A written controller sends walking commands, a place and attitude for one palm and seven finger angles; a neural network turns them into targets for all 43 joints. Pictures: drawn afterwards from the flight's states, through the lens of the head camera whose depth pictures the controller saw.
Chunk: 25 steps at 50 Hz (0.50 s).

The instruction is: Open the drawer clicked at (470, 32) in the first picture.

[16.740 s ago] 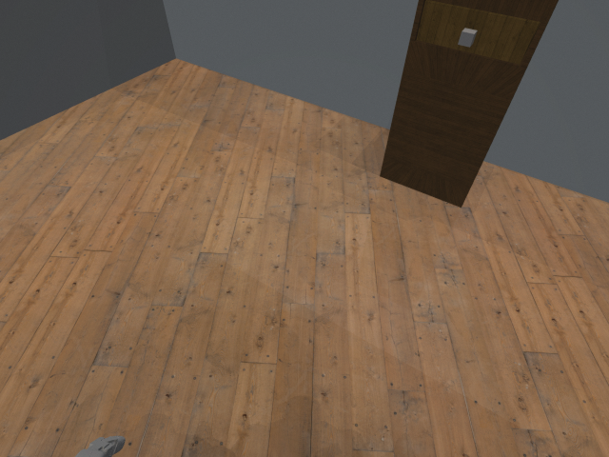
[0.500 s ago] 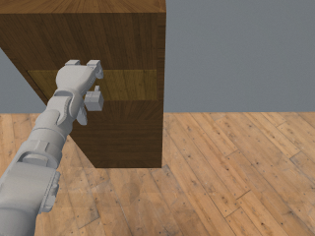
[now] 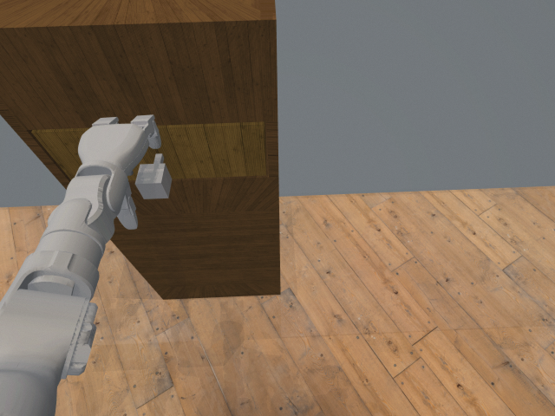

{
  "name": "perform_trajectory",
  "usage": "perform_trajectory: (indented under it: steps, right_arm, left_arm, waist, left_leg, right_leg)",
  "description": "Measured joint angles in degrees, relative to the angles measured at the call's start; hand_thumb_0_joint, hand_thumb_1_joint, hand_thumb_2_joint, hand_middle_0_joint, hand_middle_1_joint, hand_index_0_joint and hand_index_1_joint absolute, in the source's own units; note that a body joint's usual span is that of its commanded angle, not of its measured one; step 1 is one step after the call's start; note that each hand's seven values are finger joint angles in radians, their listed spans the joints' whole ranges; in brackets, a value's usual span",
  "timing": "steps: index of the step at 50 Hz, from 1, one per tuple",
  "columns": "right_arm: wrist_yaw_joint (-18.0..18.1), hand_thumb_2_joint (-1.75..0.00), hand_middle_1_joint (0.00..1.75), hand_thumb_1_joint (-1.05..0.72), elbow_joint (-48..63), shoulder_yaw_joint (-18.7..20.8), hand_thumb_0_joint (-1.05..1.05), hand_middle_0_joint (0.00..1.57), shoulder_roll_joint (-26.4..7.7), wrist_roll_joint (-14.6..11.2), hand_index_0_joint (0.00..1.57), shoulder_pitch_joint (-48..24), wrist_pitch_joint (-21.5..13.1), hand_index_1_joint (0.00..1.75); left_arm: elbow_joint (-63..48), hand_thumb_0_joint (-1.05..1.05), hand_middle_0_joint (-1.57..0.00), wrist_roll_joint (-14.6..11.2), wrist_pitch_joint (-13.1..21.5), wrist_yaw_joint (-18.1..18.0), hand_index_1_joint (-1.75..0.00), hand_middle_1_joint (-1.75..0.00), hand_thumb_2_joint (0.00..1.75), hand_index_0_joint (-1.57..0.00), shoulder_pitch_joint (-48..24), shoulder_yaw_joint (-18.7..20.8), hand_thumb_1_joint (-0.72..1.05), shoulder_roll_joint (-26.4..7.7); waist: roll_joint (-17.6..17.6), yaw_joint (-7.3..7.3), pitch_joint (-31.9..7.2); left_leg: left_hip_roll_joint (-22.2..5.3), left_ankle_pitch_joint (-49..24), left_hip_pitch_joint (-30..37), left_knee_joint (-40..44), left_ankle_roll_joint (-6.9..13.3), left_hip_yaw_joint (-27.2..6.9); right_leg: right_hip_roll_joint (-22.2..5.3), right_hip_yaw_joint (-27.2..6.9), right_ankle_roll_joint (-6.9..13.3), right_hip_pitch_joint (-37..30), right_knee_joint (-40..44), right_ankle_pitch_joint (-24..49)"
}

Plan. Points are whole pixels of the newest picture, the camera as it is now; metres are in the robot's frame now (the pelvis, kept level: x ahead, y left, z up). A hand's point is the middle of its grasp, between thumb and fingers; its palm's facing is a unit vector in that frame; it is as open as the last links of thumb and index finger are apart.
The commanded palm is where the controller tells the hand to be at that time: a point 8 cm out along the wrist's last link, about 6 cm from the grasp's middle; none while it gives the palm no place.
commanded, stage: move the hooked fingers above the handle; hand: left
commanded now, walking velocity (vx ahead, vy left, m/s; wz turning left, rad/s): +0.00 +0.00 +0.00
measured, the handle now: (156, 172) +0.52 +0.21 +0.01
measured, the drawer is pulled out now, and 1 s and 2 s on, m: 0.00 0.00 0.00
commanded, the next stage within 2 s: none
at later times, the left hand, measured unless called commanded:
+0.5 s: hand (146, 169) +0.47 +0.20 +0.07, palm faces -0.09 -0.04 -0.99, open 13.7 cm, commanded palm +0.46 +0.21 +0.13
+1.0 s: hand (155, 161) +0.48 +0.18 +0.08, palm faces -0.01 -0.07 -1.00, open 13.8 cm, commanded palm +0.46 +0.22 +0.14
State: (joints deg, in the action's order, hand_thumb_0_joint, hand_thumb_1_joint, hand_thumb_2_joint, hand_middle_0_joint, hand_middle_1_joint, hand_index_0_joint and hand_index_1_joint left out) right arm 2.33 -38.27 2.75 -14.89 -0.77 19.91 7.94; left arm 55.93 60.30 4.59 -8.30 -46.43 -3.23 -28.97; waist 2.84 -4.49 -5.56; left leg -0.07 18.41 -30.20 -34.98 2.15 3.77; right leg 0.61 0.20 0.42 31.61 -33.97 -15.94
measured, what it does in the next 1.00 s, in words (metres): stands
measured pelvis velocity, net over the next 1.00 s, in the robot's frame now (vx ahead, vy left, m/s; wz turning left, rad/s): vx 0.01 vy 0.00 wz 0.01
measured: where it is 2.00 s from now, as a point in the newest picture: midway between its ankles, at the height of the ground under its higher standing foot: outside the picture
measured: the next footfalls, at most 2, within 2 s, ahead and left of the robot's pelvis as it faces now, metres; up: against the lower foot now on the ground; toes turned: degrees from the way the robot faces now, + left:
none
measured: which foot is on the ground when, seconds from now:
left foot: down 0.00-1.00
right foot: down 0.00-1.00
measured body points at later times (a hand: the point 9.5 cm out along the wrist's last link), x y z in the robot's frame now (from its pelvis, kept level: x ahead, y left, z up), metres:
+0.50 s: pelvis +0.00 +0.00 +0.00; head +0.07 -0.02 +0.45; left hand +0.47 +0.20 +0.12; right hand +0.06 -0.27 -0.13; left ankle -0.02 +0.09 -0.73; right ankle +0.00 -0.12 -0.73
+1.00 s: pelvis +0.01 +0.00 +0.00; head +0.08 -0.01 +0.44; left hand +0.47 +0.18 +0.13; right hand +0.05 -0.28 -0.13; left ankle -0.02 +0.09 -0.73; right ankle +0.00 -0.12 -0.73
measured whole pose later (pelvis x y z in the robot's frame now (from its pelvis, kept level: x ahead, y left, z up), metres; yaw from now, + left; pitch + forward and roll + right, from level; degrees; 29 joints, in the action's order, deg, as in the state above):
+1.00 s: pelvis +0.01 +0.00 +0.00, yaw +1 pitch +14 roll +0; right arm 2.2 -39.4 3.5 -15.4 -0.3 18.3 7.6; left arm 50.4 60.1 9.4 -9.9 -45.7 -4.2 -25.8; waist 2.6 -4.4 -6.0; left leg 0.1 19.3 -30.0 -35.7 1.9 2.9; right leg 0.4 1.0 0.6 31.1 -34.7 -17.1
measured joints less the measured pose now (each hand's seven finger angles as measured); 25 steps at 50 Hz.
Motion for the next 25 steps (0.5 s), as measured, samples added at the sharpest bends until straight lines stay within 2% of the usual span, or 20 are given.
perform_trajectory:
  steps: [6,9,12,15,19,22,25]
  right_arm:
    - [-0.1,-0.90,0.30,-0.91,-1.6,1.2,0.01,0.20,-0.6,0.5,0.20,0.2,-0.5,0.30]
    - [-0.4,-0.90,0.30,-0.91,-2.3,1.0,0.01,0.20,-0.7,0.4,0.20,-0.7,-0.6,0.30]
    - [-0.8,-0.90,0.30,-0.91,-2.2,0.9,0.01,0.20,-0.8,0.4,0.20,-1.6,-0.8,0.30]
    - [-1.2,-0.90,0.30,-0.91,-1.9,1.0,0.01,0.20,-0.8,0.2,0.20,-1.5,-0.6,0.30]
    - [-1.1,-0.90,0.30,-0.91,-1.7,0.3,0.01,0.20,-0.5,0.0,0.20,-1.9,0.2,0.30]
    - [-0.7,-0.90,0.30,-0.91,-1.0,-0.1,0.01,0.20,-0.1,-0.2,0.20,-2.0,0.4,0.30]
    - [-0.2,-0.90,0.30,-0.91,-0.2,-0.3,0.01,0.20,0.2,0.0,0.20,-1.9,0.2,0.30]
  left_arm:
    - [-4.8,0.00,-0.32,-0.1,4.2,-2.2,-1.21,-1.21,0.30,-0.33,1.4,-0.9,-0.49,0.7]
    - [-3.3,0.00,-0.32,0.2,3.2,-4.5,-1.20,-1.20,0.30,-0.33,-0.3,-0.3,-0.49,0.8]
    - [-0.8,0.00,-0.32,0.5,0.0,-5.4,-1.21,-1.20,0.30,-0.33,-2.5,-0.3,-0.49,0.4]
    - [0.1,0.00,-0.33,-0.2,-2.4,-4.7,-1.24,-1.21,0.30,-0.35,-3.4,-1.5,-0.49,1.4]
    - [1.6,0.00,-0.33,-0.9,-4.1,-1.5,-1.24,-1.21,0.30,-0.34,-3.4,-2.6,-0.49,2.4]
    - [1.1,0.00,-0.33,-1.3,-2.7,0.5,-1.23,-1.21,0.30,-0.33,-2.0,-2.5,-0.49,2.8]
    - [-0.9,0.00,-0.33,-0.8,0.5,0.7,-1.22,-1.21,0.30,-0.33,-0.2,-1.4,-0.49,2.7]
  waist:
    - [-0.2,0.78,0.1]
    - [-0.4,0.45,-0.1]
    - [-0.2,0.11,-0.4]
    - [0.4,0.62,-0.8]
    - [0.8,0.61,-1.1]
    - [0.6,0.30,-0.9]
    - [0.2,0.02,-0.5]
  left_leg:
    - [0.2,0.4,-0.4,-0.9,-0.1,-1.0]
    - [0.2,0.6,-0.9,-1.3,-0.2,-1.2]
    - [0.2,0.5,-1.3,-1.3,-0.2,-1.1]
    - [0.2,0.3,-1.1,-0.8,-0.2,-1.0]
    - [0.2,0.1,0.1,0.0,-0.2,-0.8]
    - [0.1,0.1,0.9,0.4,-0.2,-0.7]
    - [0.1,0.1,1.0,0.3,-0.3,-0.6]
  right_leg:
    - [-0.2,1.0,0.1,-0.1,-0.5,-0.6]
    - [-0.3,1.2,0.2,0.3,-1.0,-0.8]
    - [-0.2,1.1,0.2,0.8,-1.0,-0.8]
    - [-0.2,1.0,0.2,0.7,-0.6,-0.6]
    - [-0.2,0.8,0.1,-0.4,0.0,-0.4]
    - [-0.1,0.6,0.2,-1.0,0.3,-0.4]
    - [0.0,0.6,0.3,-1.0,0.0,-0.5]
